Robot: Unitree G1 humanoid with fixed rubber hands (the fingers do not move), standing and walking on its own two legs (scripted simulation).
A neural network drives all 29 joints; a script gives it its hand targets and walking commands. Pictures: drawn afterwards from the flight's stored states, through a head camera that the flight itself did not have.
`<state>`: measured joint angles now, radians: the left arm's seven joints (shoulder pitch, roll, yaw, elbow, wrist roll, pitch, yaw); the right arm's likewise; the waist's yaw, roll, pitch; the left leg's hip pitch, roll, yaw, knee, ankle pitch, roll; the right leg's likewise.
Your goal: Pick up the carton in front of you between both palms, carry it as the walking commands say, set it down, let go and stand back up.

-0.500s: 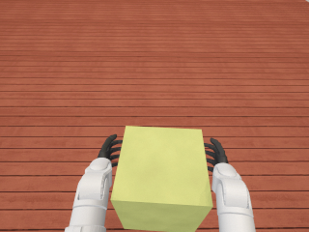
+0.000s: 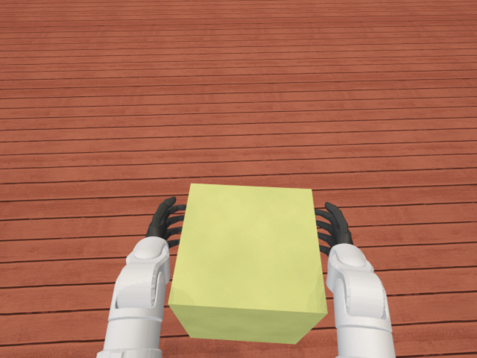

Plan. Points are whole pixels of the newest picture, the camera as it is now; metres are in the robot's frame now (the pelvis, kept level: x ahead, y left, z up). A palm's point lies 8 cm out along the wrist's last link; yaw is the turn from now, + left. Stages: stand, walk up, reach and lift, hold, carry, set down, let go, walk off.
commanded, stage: carry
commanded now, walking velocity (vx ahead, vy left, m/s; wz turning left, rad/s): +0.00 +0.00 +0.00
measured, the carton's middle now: (246, 268) +0.28 -0.01 -0.05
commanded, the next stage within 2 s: none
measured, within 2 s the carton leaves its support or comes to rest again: neither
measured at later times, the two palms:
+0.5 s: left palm (177, 207) +0.35 +0.12 +0.04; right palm (346, 213) +0.35 -0.18 +0.03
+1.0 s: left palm (173, 221) +0.33 +0.12 +0.03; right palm (343, 220) +0.33 -0.18 +0.03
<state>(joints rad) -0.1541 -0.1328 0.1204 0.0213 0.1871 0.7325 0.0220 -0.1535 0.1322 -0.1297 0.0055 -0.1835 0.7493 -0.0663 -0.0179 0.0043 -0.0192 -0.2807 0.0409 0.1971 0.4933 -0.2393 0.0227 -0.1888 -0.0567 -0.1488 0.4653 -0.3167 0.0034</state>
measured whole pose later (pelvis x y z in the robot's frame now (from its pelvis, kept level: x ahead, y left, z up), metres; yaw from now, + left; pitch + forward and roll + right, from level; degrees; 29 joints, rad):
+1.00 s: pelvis +0.05 -0.03 -0.01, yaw +1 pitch +3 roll +0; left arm -0.19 -0.14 0.14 0.13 0.21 0.74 0.02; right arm -0.19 0.14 -0.16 0.12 -0.23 0.74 -0.05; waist 0.00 0.00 -0.09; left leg -0.22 0.09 0.15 0.53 -0.35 -0.03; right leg -0.23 -0.04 -0.21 0.54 -0.35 -0.04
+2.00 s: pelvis -0.02 -0.01 -0.01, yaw +1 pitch +1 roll +0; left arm -0.21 -0.14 0.16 0.17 0.23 0.75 0.02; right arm -0.21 0.14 -0.18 0.16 -0.24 0.75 -0.04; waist 0.00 0.00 -0.09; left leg -0.30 0.06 0.16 0.52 -0.25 0.02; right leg -0.31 -0.07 -0.20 0.51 -0.23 -0.02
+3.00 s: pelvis -0.04 -0.01 +0.00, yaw +3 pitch -8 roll +0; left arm -0.23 -0.15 0.18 0.22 0.27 0.73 0.00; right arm -0.24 0.15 -0.19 0.21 -0.28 0.73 -0.03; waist -0.01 0.00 0.05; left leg -0.12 0.01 0.04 0.46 -0.20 0.01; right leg -0.12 -0.01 -0.07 0.44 -0.19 -0.02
